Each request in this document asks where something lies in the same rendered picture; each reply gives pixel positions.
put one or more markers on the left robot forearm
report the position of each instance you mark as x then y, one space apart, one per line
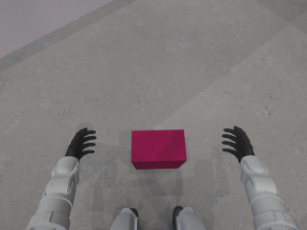
56 203

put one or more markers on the robot right thigh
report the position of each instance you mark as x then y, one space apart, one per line
189 221

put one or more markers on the carton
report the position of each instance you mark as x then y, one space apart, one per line
158 149

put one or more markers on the right robot forearm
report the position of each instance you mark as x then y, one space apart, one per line
265 201

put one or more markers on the robot right foot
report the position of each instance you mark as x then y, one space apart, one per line
175 215

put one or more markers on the left robot hand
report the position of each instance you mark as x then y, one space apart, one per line
77 145

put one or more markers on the right robot hand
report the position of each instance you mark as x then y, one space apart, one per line
242 143

